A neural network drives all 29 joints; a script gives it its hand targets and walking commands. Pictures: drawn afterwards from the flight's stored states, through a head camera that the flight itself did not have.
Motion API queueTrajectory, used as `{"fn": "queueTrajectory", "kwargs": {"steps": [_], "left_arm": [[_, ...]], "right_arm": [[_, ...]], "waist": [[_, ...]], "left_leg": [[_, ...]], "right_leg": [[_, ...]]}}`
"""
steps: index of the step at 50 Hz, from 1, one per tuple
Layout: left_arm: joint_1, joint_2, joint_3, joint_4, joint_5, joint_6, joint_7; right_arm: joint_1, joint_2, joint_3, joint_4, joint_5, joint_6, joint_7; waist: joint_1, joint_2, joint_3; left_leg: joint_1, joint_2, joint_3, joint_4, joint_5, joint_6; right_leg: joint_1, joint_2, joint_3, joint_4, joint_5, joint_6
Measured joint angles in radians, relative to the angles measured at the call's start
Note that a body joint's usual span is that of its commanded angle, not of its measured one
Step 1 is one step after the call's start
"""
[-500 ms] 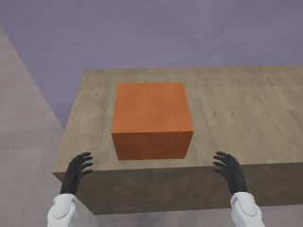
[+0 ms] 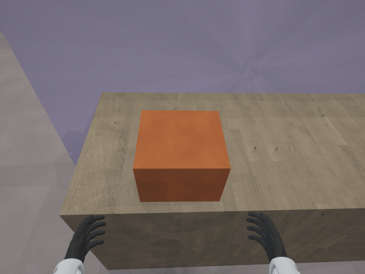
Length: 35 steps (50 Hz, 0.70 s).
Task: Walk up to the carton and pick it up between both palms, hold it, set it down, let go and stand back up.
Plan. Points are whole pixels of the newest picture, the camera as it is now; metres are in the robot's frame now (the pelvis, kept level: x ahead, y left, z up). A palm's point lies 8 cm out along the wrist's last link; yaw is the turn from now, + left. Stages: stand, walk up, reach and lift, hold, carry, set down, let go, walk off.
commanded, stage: set down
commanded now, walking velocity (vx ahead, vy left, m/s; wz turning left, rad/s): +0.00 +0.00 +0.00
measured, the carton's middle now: (180, 155) +0.45 +0.02 -0.05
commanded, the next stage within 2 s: let go in 0.62 s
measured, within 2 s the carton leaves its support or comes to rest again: neither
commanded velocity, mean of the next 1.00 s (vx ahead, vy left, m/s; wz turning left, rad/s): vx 0.00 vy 0.00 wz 0.00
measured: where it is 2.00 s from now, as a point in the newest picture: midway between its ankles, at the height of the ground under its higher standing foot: outside the picture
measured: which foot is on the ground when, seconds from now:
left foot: down 0.00-1.00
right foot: down 0.00-1.00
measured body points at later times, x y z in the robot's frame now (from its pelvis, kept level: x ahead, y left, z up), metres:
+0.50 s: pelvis +0.00 +0.00 +0.00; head +0.00 +0.02 +0.45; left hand +0.17 +0.24 -0.09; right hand +0.17 -0.21 -0.08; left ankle +0.02 +0.13 -0.74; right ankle -0.05 -0.09 -0.74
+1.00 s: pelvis -0.01 +0.01 +0.00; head -0.01 +0.02 +0.45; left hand +0.17 +0.23 -0.09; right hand +0.15 -0.23 -0.09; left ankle +0.02 +0.13 -0.74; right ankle -0.05 -0.09 -0.74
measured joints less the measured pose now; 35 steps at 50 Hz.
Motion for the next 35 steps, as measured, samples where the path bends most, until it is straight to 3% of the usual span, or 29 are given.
{"fn": "queueTrajectory", "kwargs": {"steps": [5, 14, 35], "left_arm": [[0.048, -0.010, -0.005, -0.043, 0.030, 0.066, 0.013], [0.050, -0.004, -0.013, -0.012, 0.054, 0.144, 0.022], [0.039, -0.033, -0.027, -0.027, 0.101, 0.263, 0.058]], "right_arm": [[0.059, -0.011, -0.033, -0.049, -0.037, 0.050, 0.014], [0.070, -0.010, -0.063, -0.048, -0.095, 0.135, 0.025], [0.065, -0.027, -0.102, -0.032, -0.157, 0.194, 0.055]], "waist": [[0.005, 0.009, 0.001], [0.006, 0.006, 0.011], [-0.016, 0.018, 0.017]], "left_leg": [[0.028, 0.000, 0.010, -0.021, 0.003, 0.004], [0.039, -0.001, 0.017, -0.046, 0.017, 0.005], [0.027, -0.001, 0.014, -0.045, 0.028, 0.008]], "right_leg": [[0.026, 0.000, 0.010, -0.027, 0.011, 0.003], [0.031, -0.001, 0.016, -0.042, 0.021, 0.004], [0.020, -0.002, 0.013, -0.041, 0.032, 0.007]]}}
